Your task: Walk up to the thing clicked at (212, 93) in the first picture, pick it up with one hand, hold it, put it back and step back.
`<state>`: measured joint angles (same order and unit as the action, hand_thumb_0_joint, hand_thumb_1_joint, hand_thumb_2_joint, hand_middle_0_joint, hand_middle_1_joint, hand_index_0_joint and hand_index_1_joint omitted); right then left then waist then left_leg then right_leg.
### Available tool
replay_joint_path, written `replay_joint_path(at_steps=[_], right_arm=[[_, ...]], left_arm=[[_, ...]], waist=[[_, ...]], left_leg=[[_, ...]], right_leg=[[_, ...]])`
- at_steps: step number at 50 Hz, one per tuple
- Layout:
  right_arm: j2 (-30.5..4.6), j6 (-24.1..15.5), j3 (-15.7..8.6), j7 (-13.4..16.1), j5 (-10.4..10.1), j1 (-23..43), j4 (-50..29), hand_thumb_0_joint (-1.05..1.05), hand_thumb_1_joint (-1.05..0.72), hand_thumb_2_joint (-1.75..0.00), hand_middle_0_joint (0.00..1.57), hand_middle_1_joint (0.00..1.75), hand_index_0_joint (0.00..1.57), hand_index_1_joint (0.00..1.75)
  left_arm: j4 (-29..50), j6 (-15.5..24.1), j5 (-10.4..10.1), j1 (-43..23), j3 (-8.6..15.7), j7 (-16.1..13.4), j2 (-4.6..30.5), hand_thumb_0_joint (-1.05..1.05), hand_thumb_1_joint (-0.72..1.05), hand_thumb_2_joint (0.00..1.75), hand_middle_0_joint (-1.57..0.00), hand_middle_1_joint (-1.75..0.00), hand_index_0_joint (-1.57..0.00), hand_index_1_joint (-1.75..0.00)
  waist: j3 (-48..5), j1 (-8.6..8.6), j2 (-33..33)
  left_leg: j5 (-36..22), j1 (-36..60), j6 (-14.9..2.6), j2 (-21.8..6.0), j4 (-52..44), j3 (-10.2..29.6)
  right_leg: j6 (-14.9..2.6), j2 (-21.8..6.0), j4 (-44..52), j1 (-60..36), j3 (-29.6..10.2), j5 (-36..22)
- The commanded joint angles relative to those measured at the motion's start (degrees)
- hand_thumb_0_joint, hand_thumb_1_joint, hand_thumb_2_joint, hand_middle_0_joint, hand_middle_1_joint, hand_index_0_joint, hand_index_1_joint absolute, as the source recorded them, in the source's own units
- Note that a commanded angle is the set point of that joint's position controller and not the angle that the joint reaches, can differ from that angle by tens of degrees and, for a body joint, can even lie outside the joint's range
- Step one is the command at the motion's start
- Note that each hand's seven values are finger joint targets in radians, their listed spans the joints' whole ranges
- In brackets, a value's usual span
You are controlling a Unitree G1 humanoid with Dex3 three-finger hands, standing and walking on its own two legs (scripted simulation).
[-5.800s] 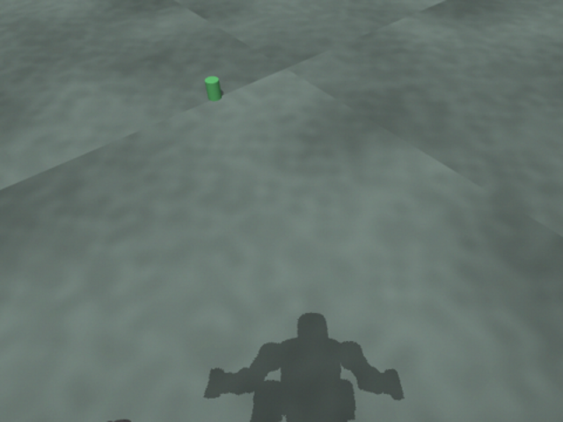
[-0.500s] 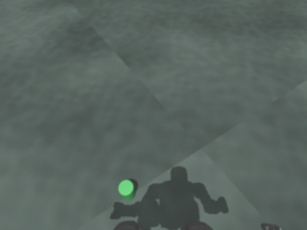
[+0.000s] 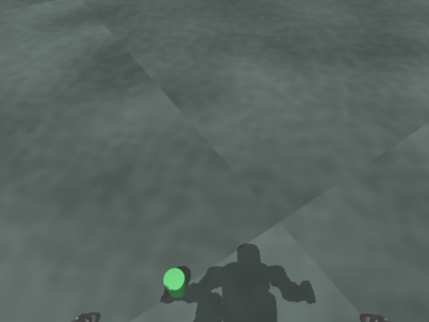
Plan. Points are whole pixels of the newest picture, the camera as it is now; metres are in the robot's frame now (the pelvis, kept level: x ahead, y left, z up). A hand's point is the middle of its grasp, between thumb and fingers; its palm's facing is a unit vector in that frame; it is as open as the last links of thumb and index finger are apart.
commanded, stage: walk up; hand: left
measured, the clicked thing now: (175, 283) +0.37 +0.20 -0.72
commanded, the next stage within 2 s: stand in 0.72 s
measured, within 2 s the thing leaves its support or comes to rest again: neither
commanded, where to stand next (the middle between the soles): +0.06 -0.01 m, yaw +1 degrees
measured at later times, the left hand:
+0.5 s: hand out of the picture +0.08 +0.26 -0.16, palm faces -0.02 -0.94 -0.33, open 7.4 cm
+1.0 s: hand out of the picture +0.10 +0.25 -0.15, palm faces -0.03 -0.94 -0.34, open 7.4 cm
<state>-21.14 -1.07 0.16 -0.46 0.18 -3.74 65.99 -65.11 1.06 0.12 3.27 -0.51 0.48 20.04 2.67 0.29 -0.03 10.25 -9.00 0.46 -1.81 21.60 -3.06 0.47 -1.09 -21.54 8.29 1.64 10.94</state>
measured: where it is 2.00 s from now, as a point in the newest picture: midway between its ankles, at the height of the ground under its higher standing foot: outside the picture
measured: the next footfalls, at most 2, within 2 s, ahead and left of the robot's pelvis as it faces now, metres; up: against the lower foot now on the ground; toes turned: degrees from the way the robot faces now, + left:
none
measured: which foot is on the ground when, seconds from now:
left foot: down 0.00-1.00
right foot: down 0.00-1.00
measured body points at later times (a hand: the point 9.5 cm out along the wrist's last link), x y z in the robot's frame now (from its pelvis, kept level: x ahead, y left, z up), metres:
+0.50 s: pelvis +0.01 +0.01 +0.00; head +0.01 +0.01 +0.45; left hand +0.08 +0.31 -0.13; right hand +0.08 -0.29 -0.13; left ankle +0.02 +0.12 -0.75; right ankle +0.01 -0.12 -0.75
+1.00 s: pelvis +0.01 +0.00 +0.00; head +0.02 +0.01 +0.45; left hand +0.10 +0.30 -0.13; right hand +0.09 -0.30 -0.13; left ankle +0.02 +0.12 -0.75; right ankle +0.01 -0.12 -0.75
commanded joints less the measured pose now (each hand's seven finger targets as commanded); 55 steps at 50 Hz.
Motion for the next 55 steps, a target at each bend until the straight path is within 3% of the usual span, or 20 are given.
replay_joint_path(at_steps=[1,7,9,16,35,36,40,52,55], right_arm=[[-11.7,-1.4,-2.3,0.6,0.1,2.5,-2.5,0.0,-0.9,-0.9,0.2,0.3,0.2,0.3],[-11.9,-1.3,-2.4,0.6,0.2,3.1,-2.4,0.0,-0.9,-0.9,0.2,0.3,0.2,0.3],[-11.6,-1.2,-2.2,0.6,0.3,3.1,-2.5,0.0,-0.9,-0.9,0.2,0.3,0.2,0.3],[-11.5,-1.4,-2.4,0.7,0.3,2.2,-2.2,0.0,-0.9,-0.9,0.2,0.3,0.2,0.3],[-10.8,-1.1,-2.7,0.8,0.4,1.5,-2.7,0.0,-0.9,-0.9,0.2,0.3,0.2,0.3],[-10.7,-1.0,-2.7,0.9,0.5,2.4,-3.2,0.0,-0.9,-0.9,0.2,0.3,0.2,0.3],[-10.9,-1.0,-2.7,0.9,0.2,2.4,-2.9,0.0,-0.9,-0.9,0.2,0.3,0.2,0.3],[-10.9,-0.8,-2.5,0.8,0.3,2.5,-2.9,0.0,-0.9,-0.9,0.2,0.3,0.2,0.3],[-10.7,-0.8,-2.5,0.7,0.3,2.8,-2.9,0.0,-0.9,-0.9,0.2,0.3,0.2,0.3]], left_arm=[[2.3,1.0,-0.1,-3.1,2.8,-0.5,12.4,0.0,0.9,0.9,-0.2,-0.3,-0.2,-0.3],[1.8,1.0,0.1,-2.3,2.8,-0.5,12.1,0.0,0.9,0.9,-0.2,-0.3,-0.2,-0.3],[1.6,0.9,0.2,-2.7,2.8,-0.5,12.2,0.0,0.9,0.9,-0.2,-0.3,-0.2,-0.3],[1.5,0.8,0.3,-2.0,2.9,-0.5,11.8,0.0,0.9,0.9,-0.2,-0.3,-0.2,-0.3],[1.9,0.6,0.5,-1.6,3.0,-0.6,11.5,0.0,0.9,0.9,-0.2,-0.3,-0.2,-0.3],[2.4,0.7,0.4,-1.7,3.1,-0.8,12.4,0.0,0.9,0.9,-0.2,-0.3,-0.2,-0.3],[2.4,0.8,0.2,-0.8,2.7,-1.0,11.6,0.0,0.9,0.9,-0.2,-0.3,-0.2,-0.3],[2.7,0.6,0.4,-0.9,2.7,-1.0,12.0,0.0,0.9,0.9,-0.2,-0.3,-0.2,-0.3],[2.6,0.7,0.4,-0.5,2.6,-0.9,12.0,0.0,0.9,0.9,-0.2,-0.3,-0.2,-0.3]], waist=[[-5.5,-0.08,-0.2],[-5.5,-0.18,0.4],[-3.8,-0.12,0.5],[-5.6,-0.07,-0.1],[-4.1,0.13,-0.3],[-4.2,0.17,0.2],[-5.2,0.03,0.8],[-4.5,0.08,0.0],[-4.8,-0.06,-0.5]], left_leg=[[-6.6,2.8,-1.73,-6.1,-4.5,5.5],[-5.8,3.7,-1.8,-6.3,-5.2,5.6],[-3.0,2.2,-1.59,-5.8,-6.0,5.7],[-6.3,3.8,-1.69,-6.3,-6.0,5.8],[-5.1,2.8,-1.54,-5.8,-6.9,6.0],[-8.0,3.3,-1.14,-6.9,-7.4,6.3],[-11.5,4.9,-0.79,-6.9,-6.8,6.2],[-7.0,4.1,-0.94,-6.7,-7.8,6.2],[-8.7,4.9,-0.99,-6.9,-7.4,6.5]], right_leg=[[-1.69,-6.8,4.9,-1.3,-5.8,-7.2],[-1.46,-6.6,6.1,-1.0,-5.6,-6.4],[-1.29,-6.5,6.5,-0.7,-5.8,-4.8],[-1.24,-6.5,6.4,-1.9,-5.5,-7.1],[-0.91,-6.4,6.6,-2.0,-5.4,-6.6],[-1.22,-7.0,6.0,-1.8,-5.2,-7.1],[-1.03,-7.0,6.3,-2.1,-5.0,-9.1],[-1.05,-7.2,7.2,-1.7,-5.1,-5.8],[-1.14,-7.2,6.9,-1.7,-4.8,-6.9]])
